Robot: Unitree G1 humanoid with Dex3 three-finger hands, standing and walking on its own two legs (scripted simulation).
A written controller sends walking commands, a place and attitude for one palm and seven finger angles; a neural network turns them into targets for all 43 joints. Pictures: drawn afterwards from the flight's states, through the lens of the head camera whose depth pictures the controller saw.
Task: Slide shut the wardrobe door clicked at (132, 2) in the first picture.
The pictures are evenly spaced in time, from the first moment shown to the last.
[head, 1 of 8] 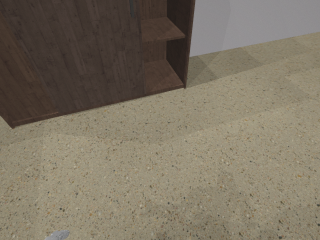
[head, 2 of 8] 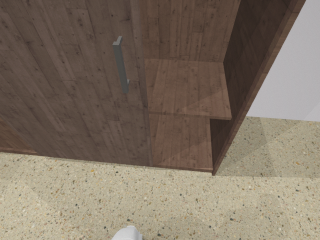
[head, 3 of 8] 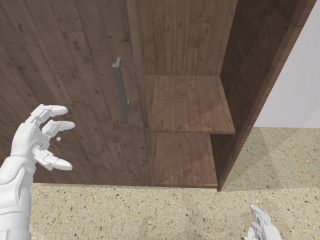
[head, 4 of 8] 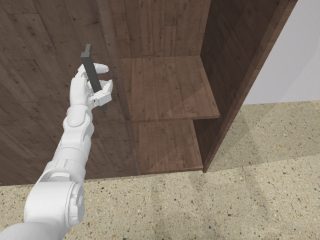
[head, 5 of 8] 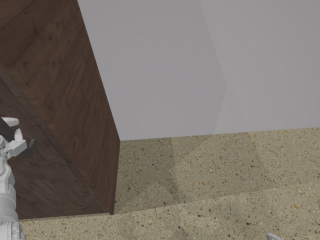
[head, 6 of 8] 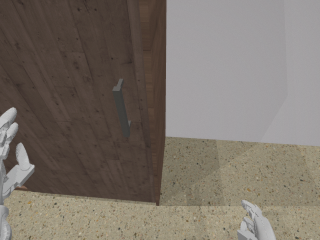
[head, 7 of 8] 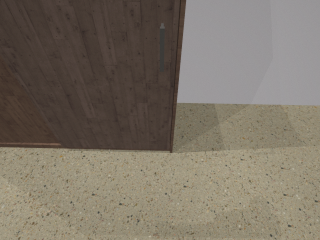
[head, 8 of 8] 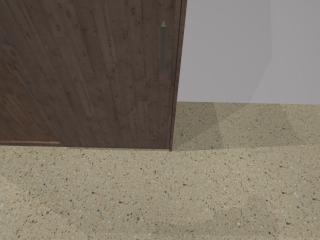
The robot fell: no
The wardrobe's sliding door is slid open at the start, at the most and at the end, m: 0.40 0.40 0.00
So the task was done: yes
